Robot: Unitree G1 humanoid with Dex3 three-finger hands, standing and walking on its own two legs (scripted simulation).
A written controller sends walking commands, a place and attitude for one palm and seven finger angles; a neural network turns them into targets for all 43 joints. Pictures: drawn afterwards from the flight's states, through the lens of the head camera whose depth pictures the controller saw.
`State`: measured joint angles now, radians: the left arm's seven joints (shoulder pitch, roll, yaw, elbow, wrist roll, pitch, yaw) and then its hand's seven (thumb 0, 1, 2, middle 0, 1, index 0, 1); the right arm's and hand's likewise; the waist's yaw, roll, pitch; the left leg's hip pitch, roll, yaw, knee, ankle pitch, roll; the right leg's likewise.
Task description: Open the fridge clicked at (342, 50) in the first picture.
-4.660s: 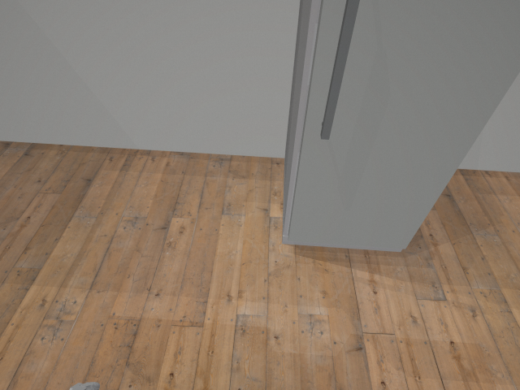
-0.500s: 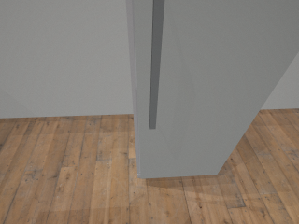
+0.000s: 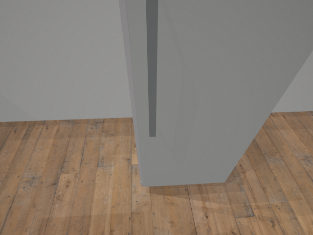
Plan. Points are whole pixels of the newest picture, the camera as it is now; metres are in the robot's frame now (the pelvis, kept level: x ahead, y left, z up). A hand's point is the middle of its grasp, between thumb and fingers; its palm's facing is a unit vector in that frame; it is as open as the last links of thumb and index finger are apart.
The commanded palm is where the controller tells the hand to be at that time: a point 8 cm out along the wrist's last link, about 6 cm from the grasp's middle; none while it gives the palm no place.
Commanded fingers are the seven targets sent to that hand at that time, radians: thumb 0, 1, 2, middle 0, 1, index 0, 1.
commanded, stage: come to a stop and stand still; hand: left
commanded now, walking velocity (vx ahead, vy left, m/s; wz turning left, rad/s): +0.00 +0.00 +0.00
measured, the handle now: (151, 73) +0.49 +0.04 +0.17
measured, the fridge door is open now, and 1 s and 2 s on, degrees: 0 0 0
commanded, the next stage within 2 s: look again from close up in 0.22 s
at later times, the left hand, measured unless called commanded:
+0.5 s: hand out of the picture +0.00 +0.17 -0.18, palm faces +0.00 -0.98 -0.20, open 7.4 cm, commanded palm none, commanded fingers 0.00 0.90 0.90 -0.20 -0.30 -0.20 -0.30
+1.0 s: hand out of the picture -0.03 +0.23 -0.19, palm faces +0.01 -0.98 -0.18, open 7.4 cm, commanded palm none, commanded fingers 0.00 0.90 0.90 -0.20 -0.30 -0.20 -0.30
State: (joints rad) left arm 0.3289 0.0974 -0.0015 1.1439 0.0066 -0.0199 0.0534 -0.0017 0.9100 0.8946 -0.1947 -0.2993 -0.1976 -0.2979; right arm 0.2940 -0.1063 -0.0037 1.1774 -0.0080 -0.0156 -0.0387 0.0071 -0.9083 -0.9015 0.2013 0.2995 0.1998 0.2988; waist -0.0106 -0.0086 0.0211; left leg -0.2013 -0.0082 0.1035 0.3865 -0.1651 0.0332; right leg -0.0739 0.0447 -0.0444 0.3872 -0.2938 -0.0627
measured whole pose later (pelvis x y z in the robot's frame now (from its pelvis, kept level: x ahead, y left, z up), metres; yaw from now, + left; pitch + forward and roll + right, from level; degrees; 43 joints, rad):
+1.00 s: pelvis -0.01 +0.05 -0.01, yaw -1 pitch -1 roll -1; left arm 0.36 0.19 -0.01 1.06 0.02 0.01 0.04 0.00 0.91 0.89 -0.19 -0.30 -0.20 -0.30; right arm 0.30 -0.16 0.01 1.06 -0.01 -0.01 -0.02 0.01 -0.91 -0.90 0.20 0.30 0.20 0.30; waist 0.01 -0.03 0.00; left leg -0.27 -0.07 0.08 0.45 -0.18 0.10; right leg -0.15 -0.01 -0.02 0.46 -0.31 0.00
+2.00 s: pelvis -0.01 +0.06 +0.00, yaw -1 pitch +0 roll +0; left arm 0.37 0.16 -0.01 1.11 0.02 -0.01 0.04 0.00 0.91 0.89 -0.19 -0.30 -0.20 -0.30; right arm 0.28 -0.14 0.01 1.13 -0.01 -0.02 -0.02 0.01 -0.90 -0.90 0.20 0.30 0.20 0.30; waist 0.01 -0.04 0.00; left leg -0.23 -0.08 0.08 0.37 -0.14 0.10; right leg -0.13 -0.02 -0.01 0.41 -0.28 0.01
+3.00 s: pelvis +0.00 +0.05 +0.00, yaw -2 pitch -1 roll +0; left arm 0.32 0.18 -0.01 1.11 0.02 -0.01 0.03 0.00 0.91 0.89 -0.19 -0.30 -0.20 -0.30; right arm 0.25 -0.17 0.01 1.14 -0.01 -0.03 -0.03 0.01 -0.90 -0.90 0.20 0.30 0.20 0.30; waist 0.00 -0.04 0.01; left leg -0.20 -0.06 0.09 0.37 -0.16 0.09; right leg -0.09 0.00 0.00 0.39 -0.29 0.00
